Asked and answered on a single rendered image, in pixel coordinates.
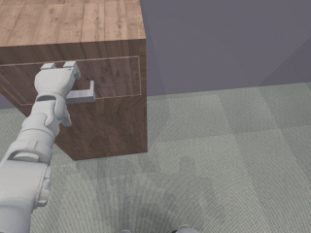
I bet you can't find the drawer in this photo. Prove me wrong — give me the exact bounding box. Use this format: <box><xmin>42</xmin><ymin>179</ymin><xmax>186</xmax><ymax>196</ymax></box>
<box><xmin>0</xmin><ymin>55</ymin><xmax>140</xmax><ymax>105</ymax></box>

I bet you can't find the handle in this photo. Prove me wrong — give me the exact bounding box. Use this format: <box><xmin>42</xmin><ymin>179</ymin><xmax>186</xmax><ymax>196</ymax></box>
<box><xmin>64</xmin><ymin>81</ymin><xmax>95</xmax><ymax>104</ymax></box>

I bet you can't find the robot left forearm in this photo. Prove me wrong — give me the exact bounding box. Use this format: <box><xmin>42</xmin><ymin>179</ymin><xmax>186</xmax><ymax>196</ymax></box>
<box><xmin>0</xmin><ymin>92</ymin><xmax>66</xmax><ymax>169</ymax></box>

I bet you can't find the robot left hand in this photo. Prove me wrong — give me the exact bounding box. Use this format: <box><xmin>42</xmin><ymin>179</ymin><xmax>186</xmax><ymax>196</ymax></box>
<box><xmin>34</xmin><ymin>61</ymin><xmax>81</xmax><ymax>127</ymax></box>

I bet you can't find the cabinet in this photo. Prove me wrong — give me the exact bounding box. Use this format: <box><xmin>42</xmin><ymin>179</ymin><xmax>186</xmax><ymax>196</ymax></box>
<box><xmin>0</xmin><ymin>0</ymin><xmax>148</xmax><ymax>161</ymax></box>

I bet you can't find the right robot shin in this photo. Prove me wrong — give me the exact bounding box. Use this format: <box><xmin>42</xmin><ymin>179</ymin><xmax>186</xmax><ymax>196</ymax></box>
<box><xmin>177</xmin><ymin>224</ymin><xmax>190</xmax><ymax>232</ymax></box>

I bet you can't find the robot left upper arm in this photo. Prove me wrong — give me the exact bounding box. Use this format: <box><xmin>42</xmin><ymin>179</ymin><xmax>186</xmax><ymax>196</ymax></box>
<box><xmin>0</xmin><ymin>160</ymin><xmax>52</xmax><ymax>233</ymax></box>

